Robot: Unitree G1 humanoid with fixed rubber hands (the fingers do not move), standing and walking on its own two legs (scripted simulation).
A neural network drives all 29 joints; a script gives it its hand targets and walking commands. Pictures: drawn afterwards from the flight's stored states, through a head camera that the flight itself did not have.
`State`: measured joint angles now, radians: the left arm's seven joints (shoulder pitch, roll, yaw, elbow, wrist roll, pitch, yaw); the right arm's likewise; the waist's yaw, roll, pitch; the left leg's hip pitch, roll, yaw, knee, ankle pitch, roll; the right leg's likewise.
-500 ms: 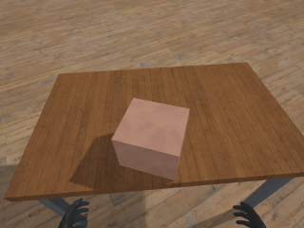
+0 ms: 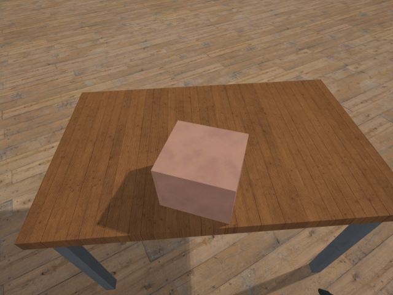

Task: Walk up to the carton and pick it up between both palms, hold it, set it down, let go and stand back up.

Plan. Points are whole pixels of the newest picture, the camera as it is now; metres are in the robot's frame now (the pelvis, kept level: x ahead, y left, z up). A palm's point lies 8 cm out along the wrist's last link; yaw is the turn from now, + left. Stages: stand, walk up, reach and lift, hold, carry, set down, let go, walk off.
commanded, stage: stand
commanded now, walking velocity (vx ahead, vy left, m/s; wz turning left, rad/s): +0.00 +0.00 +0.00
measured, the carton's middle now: (203, 170) +0.43 +0.01 -0.04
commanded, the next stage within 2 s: none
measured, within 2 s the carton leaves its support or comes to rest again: neither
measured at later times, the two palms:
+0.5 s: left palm out of the picture +0.06 +0.26 -0.10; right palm out of the picture +0.07 -0.26 -0.11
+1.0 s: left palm out of the picture +0.09 +0.26 -0.10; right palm out of the picture +0.09 -0.26 -0.11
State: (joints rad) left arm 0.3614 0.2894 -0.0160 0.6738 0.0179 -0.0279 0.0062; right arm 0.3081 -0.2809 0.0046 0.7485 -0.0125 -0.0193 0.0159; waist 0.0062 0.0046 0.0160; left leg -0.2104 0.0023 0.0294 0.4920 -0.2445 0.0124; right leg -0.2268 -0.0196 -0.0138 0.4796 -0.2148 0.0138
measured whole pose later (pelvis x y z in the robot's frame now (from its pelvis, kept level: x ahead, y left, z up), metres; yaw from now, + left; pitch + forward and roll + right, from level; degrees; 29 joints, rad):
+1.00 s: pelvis +0.01 -0.01 +0.00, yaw +0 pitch -1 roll +0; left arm 0.35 0.29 -0.01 0.71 0.01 -0.02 0.01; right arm 0.32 -0.28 0.01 0.75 -0.01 -0.01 0.00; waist 0.00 0.00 0.02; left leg -0.21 0.01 0.03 0.50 -0.27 0.00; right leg -0.24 -0.01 0.00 0.50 -0.24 0.01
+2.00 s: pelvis +0.01 -0.01 +0.00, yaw -1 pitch -1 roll +0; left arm 0.35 0.27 -0.01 0.78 0.01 -0.01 0.02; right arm 0.35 -0.27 0.01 0.79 -0.01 -0.01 -0.01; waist 0.00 0.01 0.02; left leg -0.20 0.01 0.02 0.48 -0.25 0.00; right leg -0.23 -0.01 0.01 0.47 -0.22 0.01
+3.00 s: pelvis +0.01 -0.01 +0.00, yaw +0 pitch -2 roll +0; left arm 0.35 0.27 0.00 0.87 0.01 -0.01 0.02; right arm 0.37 -0.26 0.01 0.86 -0.01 -0.01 -0.02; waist 0.00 0.01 0.03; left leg -0.18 0.01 0.01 0.45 -0.24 0.00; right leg -0.21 -0.01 0.01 0.44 -0.21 0.01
